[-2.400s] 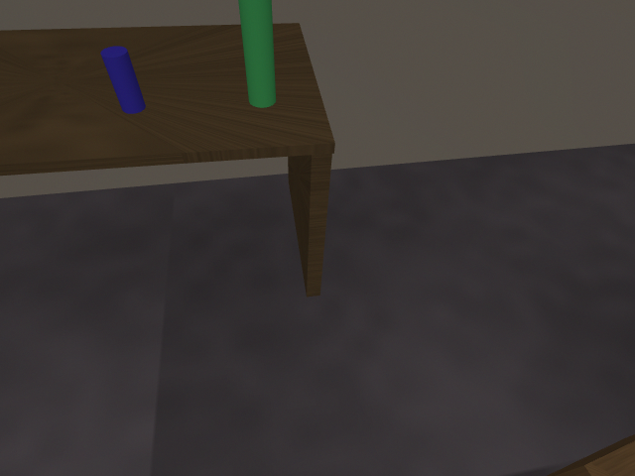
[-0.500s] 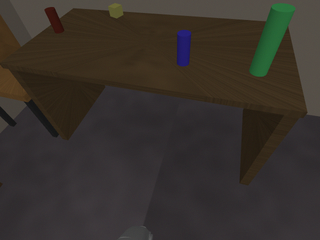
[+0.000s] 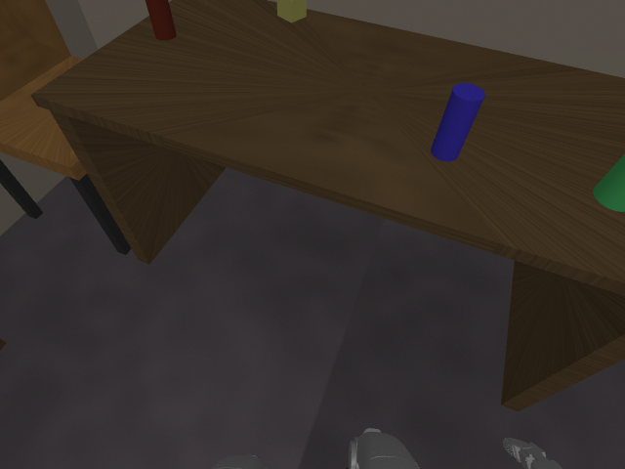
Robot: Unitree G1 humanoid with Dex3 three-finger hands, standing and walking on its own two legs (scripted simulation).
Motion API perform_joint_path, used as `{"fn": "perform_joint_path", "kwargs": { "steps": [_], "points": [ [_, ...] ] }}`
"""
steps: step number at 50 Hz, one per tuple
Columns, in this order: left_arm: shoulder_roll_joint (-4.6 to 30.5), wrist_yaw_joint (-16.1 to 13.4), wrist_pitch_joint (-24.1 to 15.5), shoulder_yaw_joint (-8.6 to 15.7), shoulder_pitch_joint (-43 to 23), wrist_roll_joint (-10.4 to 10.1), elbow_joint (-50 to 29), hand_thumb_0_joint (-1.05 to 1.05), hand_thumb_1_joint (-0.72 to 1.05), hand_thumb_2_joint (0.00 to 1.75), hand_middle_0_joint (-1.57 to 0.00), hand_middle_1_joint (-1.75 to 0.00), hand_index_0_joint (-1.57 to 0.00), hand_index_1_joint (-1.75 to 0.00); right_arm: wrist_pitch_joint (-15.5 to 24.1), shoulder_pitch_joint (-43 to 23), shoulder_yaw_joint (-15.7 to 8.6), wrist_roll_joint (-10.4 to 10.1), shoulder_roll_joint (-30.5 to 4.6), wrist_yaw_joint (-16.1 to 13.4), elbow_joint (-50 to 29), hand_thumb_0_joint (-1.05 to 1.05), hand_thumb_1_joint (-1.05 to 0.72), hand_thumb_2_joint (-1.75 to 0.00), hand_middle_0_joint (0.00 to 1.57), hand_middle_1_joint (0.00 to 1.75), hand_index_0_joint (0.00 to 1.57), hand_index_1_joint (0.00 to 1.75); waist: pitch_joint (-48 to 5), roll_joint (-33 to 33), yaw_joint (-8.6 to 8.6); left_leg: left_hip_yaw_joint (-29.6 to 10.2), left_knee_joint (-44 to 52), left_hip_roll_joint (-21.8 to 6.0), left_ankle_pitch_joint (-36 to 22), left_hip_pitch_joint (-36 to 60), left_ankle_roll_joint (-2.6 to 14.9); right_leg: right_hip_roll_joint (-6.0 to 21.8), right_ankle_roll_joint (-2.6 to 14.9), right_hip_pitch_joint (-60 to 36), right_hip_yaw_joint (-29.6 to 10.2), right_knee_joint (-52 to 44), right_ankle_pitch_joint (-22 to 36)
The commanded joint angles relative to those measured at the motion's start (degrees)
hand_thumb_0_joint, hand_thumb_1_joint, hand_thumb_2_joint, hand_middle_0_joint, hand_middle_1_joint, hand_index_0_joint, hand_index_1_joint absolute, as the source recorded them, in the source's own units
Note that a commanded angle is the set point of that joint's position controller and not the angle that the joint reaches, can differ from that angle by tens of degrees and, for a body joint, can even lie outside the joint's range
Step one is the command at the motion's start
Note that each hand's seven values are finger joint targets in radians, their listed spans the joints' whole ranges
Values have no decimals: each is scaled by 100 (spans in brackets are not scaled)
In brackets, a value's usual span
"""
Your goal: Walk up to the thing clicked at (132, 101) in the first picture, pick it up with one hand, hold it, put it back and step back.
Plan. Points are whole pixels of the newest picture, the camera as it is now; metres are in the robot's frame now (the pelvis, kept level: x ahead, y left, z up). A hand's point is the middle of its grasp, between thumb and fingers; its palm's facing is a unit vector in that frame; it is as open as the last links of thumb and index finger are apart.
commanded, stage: walk up
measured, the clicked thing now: (455, 124) +0.68 -0.27 +0.02
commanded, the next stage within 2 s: stand in 1.12 s
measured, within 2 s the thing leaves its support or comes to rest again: neither
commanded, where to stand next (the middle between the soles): +0.07 -0.02 m, yaw -4 degrees
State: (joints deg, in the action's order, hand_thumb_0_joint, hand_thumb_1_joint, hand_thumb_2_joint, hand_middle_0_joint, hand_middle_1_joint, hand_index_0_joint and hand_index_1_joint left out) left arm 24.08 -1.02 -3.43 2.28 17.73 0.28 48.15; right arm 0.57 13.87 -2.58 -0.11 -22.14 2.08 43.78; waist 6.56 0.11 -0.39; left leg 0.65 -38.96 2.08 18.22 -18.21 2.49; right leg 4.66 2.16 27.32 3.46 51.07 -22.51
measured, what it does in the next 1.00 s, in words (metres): steps on the spot: right foot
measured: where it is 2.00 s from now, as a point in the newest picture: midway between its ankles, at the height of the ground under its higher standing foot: outside the picture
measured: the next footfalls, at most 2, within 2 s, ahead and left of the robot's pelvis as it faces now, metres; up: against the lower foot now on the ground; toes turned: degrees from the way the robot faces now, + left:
right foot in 0.08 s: +0.11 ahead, -0.12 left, +0.00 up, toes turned -4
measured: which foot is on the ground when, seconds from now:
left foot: down 0.00-1.00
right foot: up 0.00-0.06, down 0.08-1.00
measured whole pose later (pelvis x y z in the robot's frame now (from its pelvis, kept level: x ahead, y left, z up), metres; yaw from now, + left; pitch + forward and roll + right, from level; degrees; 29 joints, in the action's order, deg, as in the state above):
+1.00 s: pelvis +0.03 +0.00 +0.03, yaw -2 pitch -3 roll +0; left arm 19.6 0.7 -0.4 0.5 6.2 0.1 67.4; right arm 0.6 4.0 -0.5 0.1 -19.5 0.6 65.8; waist 3.8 0.1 -1.3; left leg 2.3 -17.8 0.8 10.1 -5.0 0.9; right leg 0.7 0.6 9.8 2.2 18.2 -5.5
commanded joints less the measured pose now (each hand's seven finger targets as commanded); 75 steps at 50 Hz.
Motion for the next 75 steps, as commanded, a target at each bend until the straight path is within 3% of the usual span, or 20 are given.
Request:
{"fn": "perform_joint_path", "kwargs": {
  "steps": [1, 3, 4, 5, 6, 7, 8, 9, 11, 12, 16, 20, 25, 32, 38, 55, 56, 59, 65, 75],
  "points": [
    [905, -40, 49, 358, 426, 15, -121, 0, 90, 90, -20, -30, -20, -30, 127, -297, -325, -34, -1346, -225, -423, 0, -90, -90, 20, 30, 20, 30, -819, -681, -150, -1133, 643, -1464, -3204, -390, 848, -182, 94, -1315, -88, -785, 787],
    [1067, -30, 33, 379, 257, 98, -135, 0, 90, 90, -20, -30, -20, -30, 94, -393, -242, -88, -1218, -249, -387, 0, -90, -90, 20, 30, 20, 30, -794, -459, -253, -1113, 305, -1289, -1872, -708, 508, -102, 250, -1806, -364, -1643, 1263],
    [1361, -34, -4, 415, 46, 144, -209, 0, 90, 90, -20, -30, -20, -30, 91, -243, -180, -106, -1044, -255, -347, 0, -90, -90, 20, 30, 20, 30, -828, 215, -172, -833, -105, -928, -1177, -863, 225, 527, 492, -1835, -1246, -2053, 1899],
    [1498, -6, -26, 423, -301, 84, -263, 0, 90, 90, -20, -30, -20, -30, 75, -38, -149, -112, -949, -274, -199, 0, -90, -90, 20, 30, 20, 30, -953, 581, -14, -459, -701, -314, -127, -445, -46, 1394, 1095, -1342, -2241, -2378, 2163],
    [1438, 20, -6, 351, -577, 19, -256, 0, 90, 90, -20, -30, -20, -30, 22, 69, -216, -91, -1065, -321, 35, 0, -90, -90, 20, 30, 20, 30, -897, 679, 84, -210, -803, -229, 902, 123, -70, 1646, 1368, -782, -2360, -2411, 2133],
    [1313, 24, 21, 281, -650, 34, -237, 0, 90, 90, -20, -30, -20, -30, 28, 34, -236, -61, -1126, -324, 120, 0, -90, -90, 20, 30, 20, 30, -782, 627, 110, -289, -555, -240, 877, 335, -40, 1470, 1199, -458, -2176, -2406, 2149],
    [1293, 21, 49, 241, -734, 43, -175, 0, 90, 90, -20, -30, -20, -30, 49, 40, -236, -76, -1122, -309, 204, 0, -90, -90, 20, 30, 20, 30, -741, 626, 133, -336, -141, -309, 452, 424, -13, 1185, 940, -441, -1790, -2296, 2039],
    [1215, 21, 77, 203, -783, 54, -139, 0, 90, 90, -20, -30, -20, -30, 83, 66, -249, -49, -1213, -299, 296, 0, -90, -90, 20, 30, 20, 30, -789, 548, 158, -598, 311, -524, 6, 467, 75, 911, 617, -483, -1487, -2099, 2018],
    [1051, 51, 149, 175, -797, 32, -10, 0, 90, 90, -20, -30, -20, -30, 166, -273, -244, 16, -1396, -270, 342, 0, -90, -90, 20, 30, 20, 30, -807, 199, -32, -1527, 1109, -1151, -127, 58, 347, 192, 149, -858, -831, -1618, 1228],
    [1045, 55, 160, 179, -785, 40, 99, 0, 90, 90, -20, -30, -20, -30, 184, -440, -208, -8, -1367, -252, 412, 0, -90, -90, 20, 30, 20, 30, -856, 139, -118, -1481, 1109, -1264, -409, -95, 426, 78, 132, -1288, -656, -1629, 1148],
    [985, 86, 119, 116, -966, -32, 327, 0, 90, 90, -20, -30, -20, -30, 192, -630, -94, 8, -1163, -267, 712, 0, -90, -90, 20, 30, 20, 30, -1008, -216, -93, -890, 1176, -874, -796, 147, 141, 351, 290, -1672, -870, -1986, 1946],
    [955, 91, 122, 51, -1251, -55, 574, 0, 90, 90, -20, -30, -20, -30, 184, -781, -20, 12, -1075, -250, 943, 0, -90, -90, 20, 30, 20, 30, -973, -191, -64, -826, 1494, -870, -859, 368, 96, 357, 192, -1789, -859, -2292, 1971],
    [876, 115, 160, -7, -1510, -64, 873, 0, 90, 90, -20, -30, -20, -30, 172, -1041, 21, 27, -1075, -232, 1228, 0, -90, -90, 20, 30, 20, 30, -662, -173, -69, -846, 2115, -944, -387, 370, 31, 311, 61, -1830, -839, -2783, 1517],
    [837, 135, 137, -20, -1590, -57, 1221, 0, 90, 90, -20, -30, -20, -30, 197, -1147, 30, 22, -1060, -227, 1526, 0, -90, -90, 20, 30, 20, 30, -861, -34, -58, -613, 2346, -945, -1011, 911, -39, 359, -48, -2118, -826, -3174, 2010],
    [812, 124, 144, -12, -1572, -19, 1442, 0, 90, 90, -20, -30, -20, -30, 155, -1272, 15, 31, -1045, -227, 1712, 0, -90, -90, 20, 30, 20, 30, -744, 75, -50, -574, 2500, -936, -698, 1070, -66, 370, -78, -1970, -876, -3473, 1774],
    [756, 100, 143, 57, -1469, 13, 1577, 0, 90, 90, -20, -30, -20, -30, 125, -1198, -7, 50, -940, -227, 1939, 0, -90, -90, 20, 30, 20, 30, -818, 37, -41, -515, 2543, -926, -743, 1201, -96, 391, -100, -1968, -951, -3668, 1651],
    [741, 83, 149, -22, -1410, 45, 1596, 0, 90, 90, -20, -30, -20, -30, 129, -1181, 20, 64, -879, -212, 1906, 0, -90, -90, 20, 30, 20, 30, -911, -49, 9, -611, 2591, -929, -494, 1124, -106, 334, -116, -2008, -921, -3672, 1071],
    [824, 78, 151, -9, -1448, 64, 1564, 0, 90, 90, -20, -30, -20, -30, 121, -1139, 24, 85, -892, -206, 1908, 0, -90, -90, 20, 30, 20, 30, -655, 20, 18, -635, 2624, -908, -218, 821, -108, 368, -114, -1900, -983, -3697, 771],
    [778, 75, 108, -27, -1410, 31, 1520, 0, 90, 90, -20, -30, -20, -30, 166, -1050, 55, 79, -910, -217, 1904, 0, -90, -90, 20, 30, 20, 30, -783, -58, 4, -654, 2576, -978, -905, 896, -102, 381, -83, -2166, -892, -3514, 1651],
    [783, 59, 108, -21, -1513, 10, 1490, 0, 90, 90, -20, -30, -20, -30, 168, -950, 69, 55, -981, -260, 1924, 0, -90, -90, 20, 30, 20, 30, -941, 4, 51, -594, 2475, -1009, -1641, 1165, -161, 406, -85, -2384, -786, -3455, 2468]
  ]
}}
